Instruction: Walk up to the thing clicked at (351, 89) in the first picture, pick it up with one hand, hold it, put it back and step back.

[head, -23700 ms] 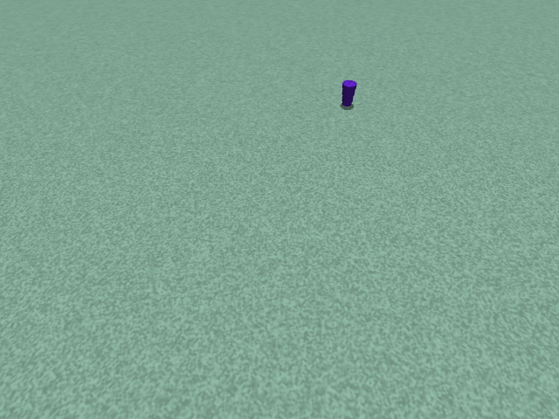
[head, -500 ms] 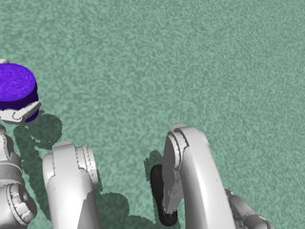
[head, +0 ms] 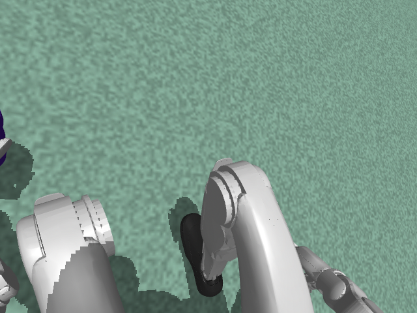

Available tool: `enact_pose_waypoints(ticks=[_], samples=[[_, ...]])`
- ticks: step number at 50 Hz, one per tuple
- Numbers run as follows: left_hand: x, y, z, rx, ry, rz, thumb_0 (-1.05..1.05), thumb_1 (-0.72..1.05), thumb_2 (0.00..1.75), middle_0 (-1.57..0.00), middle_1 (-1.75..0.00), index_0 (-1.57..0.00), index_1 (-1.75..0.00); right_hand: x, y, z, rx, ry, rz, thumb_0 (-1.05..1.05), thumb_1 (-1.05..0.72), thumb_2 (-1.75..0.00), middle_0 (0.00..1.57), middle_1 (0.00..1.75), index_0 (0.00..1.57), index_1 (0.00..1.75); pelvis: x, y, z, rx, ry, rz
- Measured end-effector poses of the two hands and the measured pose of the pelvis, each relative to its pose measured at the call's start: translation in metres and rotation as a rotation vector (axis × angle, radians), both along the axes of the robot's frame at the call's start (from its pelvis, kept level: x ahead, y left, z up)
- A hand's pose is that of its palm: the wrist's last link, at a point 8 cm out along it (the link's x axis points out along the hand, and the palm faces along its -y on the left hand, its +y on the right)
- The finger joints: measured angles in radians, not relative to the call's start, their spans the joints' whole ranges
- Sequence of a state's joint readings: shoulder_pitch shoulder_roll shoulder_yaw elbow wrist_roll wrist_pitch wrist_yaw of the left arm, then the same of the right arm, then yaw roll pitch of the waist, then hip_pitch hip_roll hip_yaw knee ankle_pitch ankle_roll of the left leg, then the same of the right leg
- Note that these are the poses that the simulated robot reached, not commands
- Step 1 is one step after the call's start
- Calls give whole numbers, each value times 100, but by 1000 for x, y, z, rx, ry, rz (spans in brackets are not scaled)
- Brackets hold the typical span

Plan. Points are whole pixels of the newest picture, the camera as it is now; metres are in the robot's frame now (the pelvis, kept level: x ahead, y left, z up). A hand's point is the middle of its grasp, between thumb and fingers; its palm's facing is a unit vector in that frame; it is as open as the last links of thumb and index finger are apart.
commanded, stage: lower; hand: left
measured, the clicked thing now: out of the picture +0.44 +0.29 -0.17
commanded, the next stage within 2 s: loosen in 0.72 s
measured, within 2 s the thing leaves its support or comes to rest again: rests again in 1.92 s
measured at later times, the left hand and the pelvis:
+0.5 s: hand out of the picture +0.45 +0.30 -0.17, palm faces +0.41 -0.91 -0.02, open 11.7 cm; pelvis -0.01 +0.01 +0.00, yaw -3 degrees
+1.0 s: hand out of the picture +0.45 +0.30 -0.18, palm faces +0.43 -0.90 +0.00, open 11.6 cm; pelvis -0.01 +0.01 +0.00, yaw -4 degrees
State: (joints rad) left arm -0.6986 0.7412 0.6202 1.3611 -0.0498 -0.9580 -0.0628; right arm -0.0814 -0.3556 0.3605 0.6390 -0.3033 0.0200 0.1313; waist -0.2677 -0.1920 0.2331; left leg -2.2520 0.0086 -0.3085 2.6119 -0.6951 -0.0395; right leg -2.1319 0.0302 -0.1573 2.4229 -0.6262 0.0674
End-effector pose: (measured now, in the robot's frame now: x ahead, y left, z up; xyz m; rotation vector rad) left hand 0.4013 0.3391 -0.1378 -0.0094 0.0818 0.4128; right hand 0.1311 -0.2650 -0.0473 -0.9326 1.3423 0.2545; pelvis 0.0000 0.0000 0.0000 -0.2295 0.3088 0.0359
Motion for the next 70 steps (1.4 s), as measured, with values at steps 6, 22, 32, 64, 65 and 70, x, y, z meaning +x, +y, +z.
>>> enact_pose_waypoints(ticks=[6, 22, 32, 64, 65, 70], samples=[[1, 1, -9, 15, 14, -6, 4, -54, 106, -73, -94, -60, -93, -2, 2, 4, -22, 20, 29, 0, -93, -91, 20, 30, 20, 30, -1, 2, -1, -15, -17, -6], [4, -3, -29, 7, 9, 10, 4, -53, 104, -71, -96, -58, -95, -4, 12, 12, -59, 35, 97, 0, -92, -90, 20, 30, 20, 30, -5, 7, -4, -49, -62, -27], [4, -1, -38, 6, 7, 10, 4, -53, 104, -71, -96, -58, -95, -3, 18, 19, -85, 45, 122, 0, -92, -90, 20, 30, 20, 30, -6, 12, -4, -71, -75, -34], [10, 0, -30, -1, -49, 12, 0, -49, 32, -48, -41, -45, -41, 0, 31, 27, -98, 19, 155, 0, -92, -90, 21, 30, 20, 30, -10, 17, -3, -97, -101, -50], [10, 0, -30, -2, -46, 11, 0, -51, 29, -45, -38, -43, -37, -1, 31, 27, -96, 18, 154, 0, -92, -90, 21, 30, 20, 30, -10, 17, -3, -97, -102, -50], [6, -1, -31, -8, -39, 15, -1, -57, 15, -30, -21, -28, -21, -3, 32, 28, -94, 21, 154, 0, -92, -90, 21, 30, 20, 30, -11, 17, -3, -96, -103, -51]])
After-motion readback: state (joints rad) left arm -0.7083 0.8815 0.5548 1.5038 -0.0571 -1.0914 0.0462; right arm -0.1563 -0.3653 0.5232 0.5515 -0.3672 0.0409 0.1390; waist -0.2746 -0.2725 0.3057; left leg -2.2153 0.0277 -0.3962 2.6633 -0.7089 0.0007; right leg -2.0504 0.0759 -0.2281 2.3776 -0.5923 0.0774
